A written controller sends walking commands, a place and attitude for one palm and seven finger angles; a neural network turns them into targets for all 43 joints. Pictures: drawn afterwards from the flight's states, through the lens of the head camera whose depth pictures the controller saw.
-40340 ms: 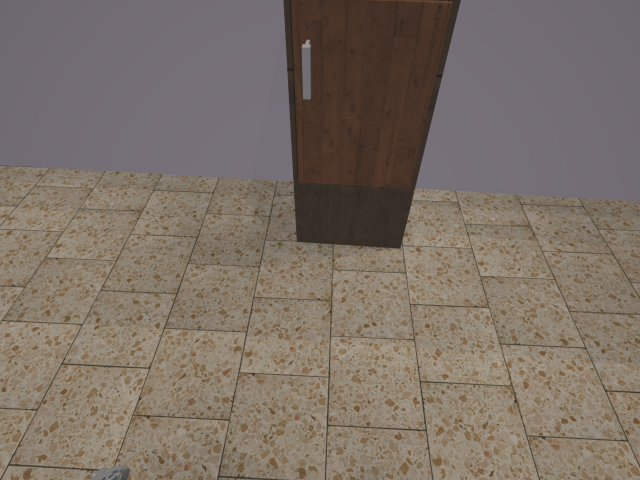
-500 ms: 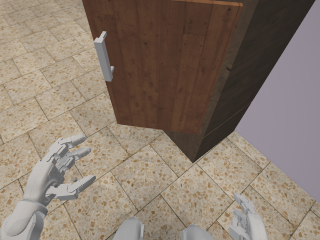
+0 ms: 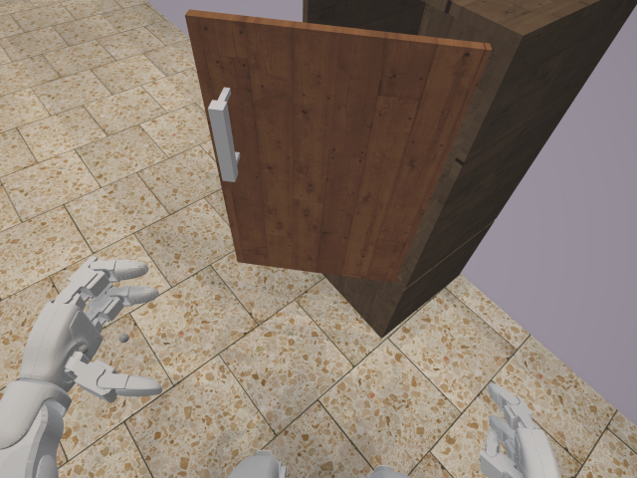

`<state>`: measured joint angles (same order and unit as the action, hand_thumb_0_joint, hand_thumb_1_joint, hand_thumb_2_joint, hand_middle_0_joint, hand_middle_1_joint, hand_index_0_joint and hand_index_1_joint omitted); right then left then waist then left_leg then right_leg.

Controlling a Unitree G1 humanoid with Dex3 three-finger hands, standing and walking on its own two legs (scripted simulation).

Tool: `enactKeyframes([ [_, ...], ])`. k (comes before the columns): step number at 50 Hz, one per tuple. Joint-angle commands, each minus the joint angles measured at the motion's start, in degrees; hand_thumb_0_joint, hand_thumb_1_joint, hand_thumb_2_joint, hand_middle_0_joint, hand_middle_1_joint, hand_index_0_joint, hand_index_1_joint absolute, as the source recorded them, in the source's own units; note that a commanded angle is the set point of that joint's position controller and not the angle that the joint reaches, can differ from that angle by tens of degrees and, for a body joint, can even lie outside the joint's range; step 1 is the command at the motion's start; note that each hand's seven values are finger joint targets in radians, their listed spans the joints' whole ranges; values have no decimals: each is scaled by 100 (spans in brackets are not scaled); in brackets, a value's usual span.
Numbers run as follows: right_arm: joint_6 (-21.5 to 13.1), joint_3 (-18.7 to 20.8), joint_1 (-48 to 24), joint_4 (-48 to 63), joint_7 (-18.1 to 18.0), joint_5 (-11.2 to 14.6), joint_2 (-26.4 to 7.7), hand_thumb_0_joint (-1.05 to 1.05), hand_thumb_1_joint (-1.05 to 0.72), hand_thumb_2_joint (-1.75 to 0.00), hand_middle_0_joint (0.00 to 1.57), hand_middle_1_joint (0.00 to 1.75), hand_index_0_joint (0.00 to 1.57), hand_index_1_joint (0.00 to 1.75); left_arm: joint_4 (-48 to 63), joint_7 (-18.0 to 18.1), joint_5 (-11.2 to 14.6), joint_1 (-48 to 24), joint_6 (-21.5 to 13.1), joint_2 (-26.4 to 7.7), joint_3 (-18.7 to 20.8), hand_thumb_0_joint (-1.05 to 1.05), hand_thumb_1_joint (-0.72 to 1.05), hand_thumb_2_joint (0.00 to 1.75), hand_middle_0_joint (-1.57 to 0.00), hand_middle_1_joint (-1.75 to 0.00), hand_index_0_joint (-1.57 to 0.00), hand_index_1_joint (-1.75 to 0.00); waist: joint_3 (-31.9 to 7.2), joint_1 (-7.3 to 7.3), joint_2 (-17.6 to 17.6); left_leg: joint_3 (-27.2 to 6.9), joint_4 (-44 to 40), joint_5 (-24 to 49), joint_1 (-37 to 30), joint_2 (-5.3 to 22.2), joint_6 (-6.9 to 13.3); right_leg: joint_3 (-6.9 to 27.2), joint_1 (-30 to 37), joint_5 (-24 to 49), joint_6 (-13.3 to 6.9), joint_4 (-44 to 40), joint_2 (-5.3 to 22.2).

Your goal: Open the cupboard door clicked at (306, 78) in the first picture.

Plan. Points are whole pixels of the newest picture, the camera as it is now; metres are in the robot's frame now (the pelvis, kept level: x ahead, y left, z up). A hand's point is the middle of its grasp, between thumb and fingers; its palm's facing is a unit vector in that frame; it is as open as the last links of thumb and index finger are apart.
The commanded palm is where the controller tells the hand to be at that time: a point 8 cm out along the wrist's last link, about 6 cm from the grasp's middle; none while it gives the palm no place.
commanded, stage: raise the hand with hooked fingers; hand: left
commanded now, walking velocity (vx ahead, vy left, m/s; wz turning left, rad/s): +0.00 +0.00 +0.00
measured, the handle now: (228, 136) +0.60 +0.19 +0.06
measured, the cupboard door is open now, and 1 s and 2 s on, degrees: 44 44 44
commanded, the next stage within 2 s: move the hooked fingers beside the handle in 0.90 s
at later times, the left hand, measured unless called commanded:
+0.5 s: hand (94, 287) +0.30 +0.27 +0.09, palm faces -0.04 -1.00 -0.03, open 14.0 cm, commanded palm +0.27 +0.32 +0.08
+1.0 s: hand (108, 296) +0.29 +0.26 +0.08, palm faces -0.04 -1.00 -0.02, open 14.0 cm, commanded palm +0.27 +0.31 +0.08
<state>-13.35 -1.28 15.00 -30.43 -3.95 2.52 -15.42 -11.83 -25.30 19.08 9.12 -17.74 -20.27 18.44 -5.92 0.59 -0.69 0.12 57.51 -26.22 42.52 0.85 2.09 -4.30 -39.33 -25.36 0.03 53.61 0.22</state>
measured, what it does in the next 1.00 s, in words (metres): stands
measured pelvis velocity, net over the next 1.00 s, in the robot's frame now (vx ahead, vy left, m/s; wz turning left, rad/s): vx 0.00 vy -0.01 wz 0.00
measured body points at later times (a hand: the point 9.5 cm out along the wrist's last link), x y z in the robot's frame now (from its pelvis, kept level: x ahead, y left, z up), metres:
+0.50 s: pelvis +0.01 +0.00 +0.01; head +0.06 +0.01 +0.46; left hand +0.29 +0.33 +0.09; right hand +0.16 -0.26 -0.06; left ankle +0.02 +0.09 -0.68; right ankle +0.01 -0.13 -0.68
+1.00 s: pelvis +0.00 -0.01 +0.01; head +0.05 -0.01 +0.46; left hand +0.29 +0.31 +0.08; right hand +0.16 -0.26 -0.07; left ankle +0.02 +0.09 -0.68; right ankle +0.01 -0.13 -0.68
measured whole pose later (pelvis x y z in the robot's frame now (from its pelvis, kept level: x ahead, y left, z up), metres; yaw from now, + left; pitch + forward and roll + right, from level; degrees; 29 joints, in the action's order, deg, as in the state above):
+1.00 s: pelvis +0.00 -0.01 +0.01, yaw +0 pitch +10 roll -2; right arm -10.9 -2.5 16.3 -32.0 -4.7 2.8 -15.7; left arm -27.1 -33.5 21.3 -2.6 -16.1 -24.5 25.2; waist -5.2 0.8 -1.4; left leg 0.2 52.0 -24.0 38.1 1.4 1.1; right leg -4.0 -35.6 -23.5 -0.9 48.9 -0.5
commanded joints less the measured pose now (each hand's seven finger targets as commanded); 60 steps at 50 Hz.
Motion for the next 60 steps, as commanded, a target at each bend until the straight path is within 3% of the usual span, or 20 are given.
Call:
enactKeyframes([
  [1, -268, 292, -73, 758, -47, 13, -890, 0, -90, -90, 20, 30, 20, 30, 982, -121, 144, -999, -203, -1214, 582, 0, -50, 30, -30, -120, -30, -120, -1138, -20, -617, -395, -1180, 1440, -1309, -5, -177, -15, 339, 920, -194, -664, -219],
  [5, -225, 268, -53, 746, -63, 6, -896, 0, -90, -90, 20, 30, 20, 30, 788, -253, 222, -1347, -118, -1374, 737, 0, -50, 30, -30, -120, -30, -120, -1167, 14, -433, -395, -1200, 1525, -1384, -10, -174, -10, 439, 1052, -191, -738, -248],
  [13, -193, 243, -18, 662, -96, -1, -942, 0, -90, -90, 20, 30, 20, 30, 382, -571, 279, -1862, -26, -1793, 1019, 0, -50, 30, -30, -120, -30, -120, -1362, -46, -648, -370, -1191, 2098, -1612, -21, -184, 42, 665, 1476, -235, -790, -248],
  [15, -171, 255, 8, 653, -100, 11, -941, 0, -90, -90, 20, 30, 20, 30, 281, -657, 323, -1953, 1, -1828, 1077, 0, -50, 30, -30, -120, -30, -120, -1439, -26, -541, -336, -1207, 2133, -1649, -28, -166, 52, 730, 1555, -206, -849, -240],
  [18, -135, 242, 25, 635, -116, 22, -971, 0, -90, -90, 20, 30, 20, 30, -38, -730, 355, -2134, 47, -1990, 1182, 0, -50, 30, -30, -120, -30, -120, -1224, -35, -498, -316, -1255, 1965, -1524, -40, -154, 66, 749, 1467, -232, -919, -253],
  [20, -121, 256, 59, 625, -121, 29, -976, 0, -90, -90, 20, 30, 20, 30, -23, -784, 340, -2320, 33, -2095, 1235, 0, -50, 30, -30, -120, -30, -120, -1424, -35, -646, -310, -1288, 2109, -1670, -39, -155, 78, 791, 1557, -216, -932, -231],
  [23, -122, 267, 78, 662, -93, 23, -966, 0, -90, -90, 20, 30, 20, 30, -306, -888, 430, -2034, 50, -1867, 1118, 0, -50, 30, -30, -120, -30, -120, -1279, -32, -315, -266, -1279, 2030, -1549, -53, -114, 101, 867, 1604, -220, -1008, -239],
  [27, -91, 304, 82, 680, -54, 31, -974, 0, -90, -90, 20, 30, 20, 30, -308, -888, 434, -2031, -6, -1897, 1164, 0, -50, 30, -30, -120, -30, -120, -1281, -40, -329, -209, -1286, 1958, -1462, -71, -100, 135, 862, 1609, -188, -1028, -209],
  [28, -87, 300, 98, 674, -47, 6, -993, 0, -90, -90, 20, 30, 20, 30, -249, -862, 427, -2120, -47, -2068, 1275, 0, -50, 30, -30, -120, -30, -120, -1319, -69, -338, -197, -1246, 2026, -1432, -81, -89, 175, 952, 1689, -214, -1009, -215],
  [37, -75, 275, 26, 657, -91, 32, -925, 0, -90, -90, 20, 30, 20, 30, -129, -729, 373, -2209, -255, -2009, 1223, 0, -50, 30, -30, -120, -30, -120, -1261, -18, -624, -197, -1365, 1554, -1465, -79, -78, 206, 856, 1219, -193, -1100, -191],
  [43, -76, 255, 31, 619, -135, 33, -944, 0, -90, -90, 20, 30, 20, 30, -334, -791, 428, -2266, -218, -2005, 1224, 0, -50, 30, -30, -120, -30, -120, -1152, 40, -297, -172, -1326, 1437, -1356, -82, -46, 267, 886, 1199, -169, -1170, -202],
  [45, -75, 251, 9, 614, -147, 51, -931, 0, -90, -90, 20, 30, 20, 30, -375, -832, 413, -2348, -218, -1909, 1121, 0, -50, 30, -30, -120, -30, -120, -1141, 55, -339, -162, -1345, 1381, -1348, -86, -47, 264, 853, 1164, -153, -1177, -190],
  [48, -94, 237, -1, 601, -150, 24, -940, 0, -90, -90, 20, 30, 20, 30, -402, -835, 401, -2350, -223, -2040, 1201, 0, -50, 30, -30, -120, -30, -120, -1160, 14, -436, -142, -1291, 1414, -1311, -96, -48, 331, 937, 1186, -176, -1174, -170],
  [50, -94, 244, 0, 619, -144, 37, -921, 0, -90, -90, 20, 30, 20, 30, -437, -830, 396, -2263, -224, -1968, 1186, 0, -50, 30, -30, -120, -30, -120, -1219, 13, -312, -140, -1309, 1449, -1311, -94, -44, 298, 945, 1245, -151, -1159, -174],
  [53, -42, 224, 80, 437, -217, 23, -984, 0, -90, -90, 20, 30, 20, 30, -743, -802, 318, -3223, -248, -2243, 1228, 0, -50, 30, -30, -120, -30, -120, -965, 190, -259, -161, -1233, 1194, -1155, -68, -49, 339, 676, 978, -147, -1159, -178],
  [54, -42, 213, 64, 446, -218, 19, -959, 0, -90, -90, 20, 30, 20, 30, -796, -817, 299, -3366, -272, -2197, 1190, 0, -50, 30, -30, -120, -30, -120, -1055, 158, -458, -152, -1246, 1180, -1177, -93, -53, 364, 705, 954, -155, -1152, -157],
  [56, -30, 222, 120, 394, -249, 30, -973, 0, -90, -90, 20, 30, 20, 30, -1044, -857, 233, -3611, -297, -2201, 1116, 0, -50, 30, -30, -120, -30, -120, -1175, 211, -429, -166, -1222, 1207, -1245, -76, -50, 335, 624, 982, -152, -1117, -155],
  [57, -30, 214, 117, 382, -255, 35, -967, 0, -90, -90, 20, 30, 20, 30, -1069, -874, 188, -3849, -314, -2150, 986, 0, -50, 30, -30, -120, -30, -120, -1216, 224, -606, -181, -1230, 1190, -1291, -76, -55, 322, 553, 947, -164, -1087, -149],
  [59, 1, 227, 213, 304, -262, 29, -996, 0, -90, -90, 20, 30, 20, 30, -1317, -904, 134, -4129, -308, -2300, 1022, 0, -50, 30, -30, -120, -30, -120, -1409, 234, -537, -192, -1167, 1257, -1324, -65, -48, 347, 564, 1016, -170, -1050, -158],
  [60, 27, 209, 221, 311, -258, 25, -996, 0, -90, -90, 20, 30, 20, 30, -1482, -918, 101, -4260, -274, -2197, 891, 0, -50, 30, -30, -120, -30, -120, -1402, 268, -508, -182, -1154, 1275, -1290, -73, -41, 341, 532, 1060, -165, -1030, -155],
])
